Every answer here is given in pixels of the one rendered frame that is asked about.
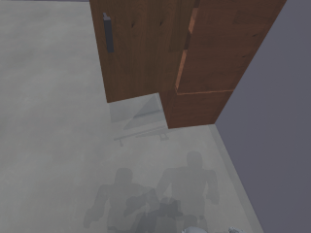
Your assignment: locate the handle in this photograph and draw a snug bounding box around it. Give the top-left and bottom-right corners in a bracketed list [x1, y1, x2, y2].
[102, 13, 114, 53]

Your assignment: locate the cupboard door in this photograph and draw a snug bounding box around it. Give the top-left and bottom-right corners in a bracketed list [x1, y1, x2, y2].
[89, 0, 195, 103]

